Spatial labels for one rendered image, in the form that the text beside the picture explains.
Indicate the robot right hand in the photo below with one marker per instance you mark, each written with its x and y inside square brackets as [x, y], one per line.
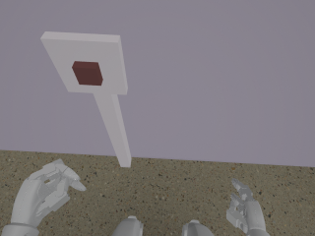
[249, 213]

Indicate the robot right thigh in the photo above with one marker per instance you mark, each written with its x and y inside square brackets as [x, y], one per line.
[195, 229]

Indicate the panel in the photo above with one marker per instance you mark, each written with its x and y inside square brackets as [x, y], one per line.
[64, 48]

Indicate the button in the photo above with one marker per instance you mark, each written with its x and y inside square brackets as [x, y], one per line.
[87, 73]

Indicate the left robot forearm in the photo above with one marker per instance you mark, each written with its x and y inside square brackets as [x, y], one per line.
[19, 229]

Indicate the robot left hand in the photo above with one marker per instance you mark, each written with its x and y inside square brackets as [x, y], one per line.
[28, 207]

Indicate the right robot shin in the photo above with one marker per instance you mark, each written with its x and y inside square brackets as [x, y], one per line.
[194, 221]

